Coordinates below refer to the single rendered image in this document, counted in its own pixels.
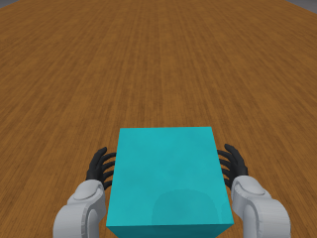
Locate right robot forearm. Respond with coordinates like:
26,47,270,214
231,176,291,238

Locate robot right hand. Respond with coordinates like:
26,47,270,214
217,144,249,190

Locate left robot forearm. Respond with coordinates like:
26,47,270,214
53,179,107,238

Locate carton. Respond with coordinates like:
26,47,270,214
106,126,235,238

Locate robot left hand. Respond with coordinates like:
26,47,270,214
85,147,117,190

